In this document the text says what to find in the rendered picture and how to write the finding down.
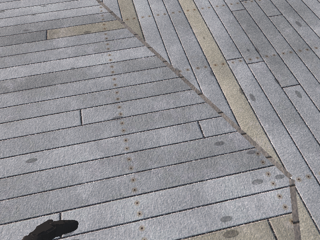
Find left robot hand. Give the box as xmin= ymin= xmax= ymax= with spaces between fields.
xmin=22 ymin=219 xmax=79 ymax=240

